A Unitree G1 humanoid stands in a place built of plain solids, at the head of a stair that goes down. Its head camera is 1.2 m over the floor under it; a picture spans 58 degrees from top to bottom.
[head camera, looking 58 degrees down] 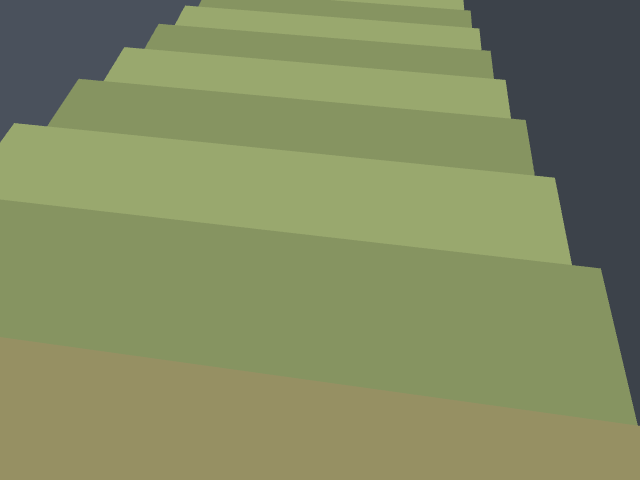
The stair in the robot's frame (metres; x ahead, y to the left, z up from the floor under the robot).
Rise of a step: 0.17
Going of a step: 0.57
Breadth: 2.66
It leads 8 degrees to the right of straight ahead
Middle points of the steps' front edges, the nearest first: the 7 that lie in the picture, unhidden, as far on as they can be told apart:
0.35 0.38 0.00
0.92 0.31 -0.17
1.48 0.23 -0.34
2.05 0.15 -0.51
2.62 0.08 -0.68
3.18 0.00 -0.85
3.75 -0.08 -1.03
